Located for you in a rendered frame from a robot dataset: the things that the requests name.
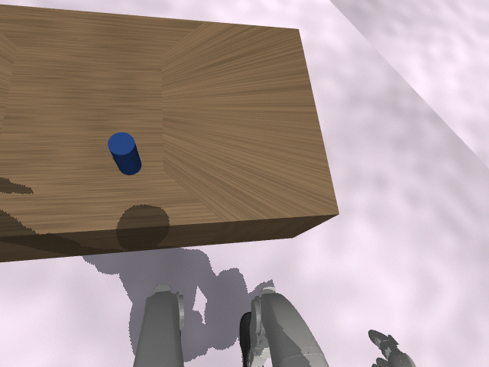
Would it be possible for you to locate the can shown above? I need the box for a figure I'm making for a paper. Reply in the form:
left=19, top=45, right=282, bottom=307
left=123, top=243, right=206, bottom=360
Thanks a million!
left=108, top=132, right=141, bottom=175

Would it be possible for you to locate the right robot hand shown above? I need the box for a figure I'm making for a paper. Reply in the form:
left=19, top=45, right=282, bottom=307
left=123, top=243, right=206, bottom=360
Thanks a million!
left=368, top=330, right=416, bottom=367

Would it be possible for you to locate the right robot foot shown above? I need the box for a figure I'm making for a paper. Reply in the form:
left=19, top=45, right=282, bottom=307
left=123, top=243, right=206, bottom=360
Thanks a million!
left=239, top=312, right=264, bottom=367

